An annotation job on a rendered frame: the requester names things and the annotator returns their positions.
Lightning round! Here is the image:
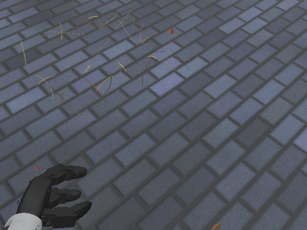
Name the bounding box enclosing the left robot hand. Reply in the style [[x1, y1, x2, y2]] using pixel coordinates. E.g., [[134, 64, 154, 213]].
[[16, 163, 92, 229]]

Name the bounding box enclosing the left robot forearm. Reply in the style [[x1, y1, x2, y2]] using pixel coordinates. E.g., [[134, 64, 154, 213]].
[[2, 213, 42, 230]]

